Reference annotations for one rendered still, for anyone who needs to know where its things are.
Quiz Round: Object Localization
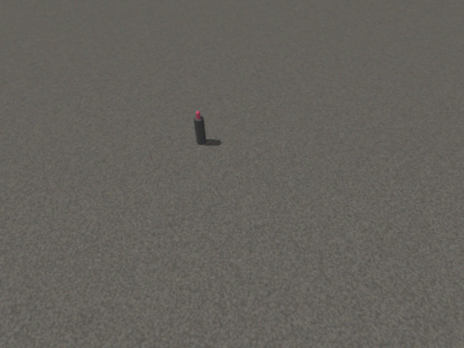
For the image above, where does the bottle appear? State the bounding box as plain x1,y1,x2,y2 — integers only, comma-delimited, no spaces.
194,111,206,145

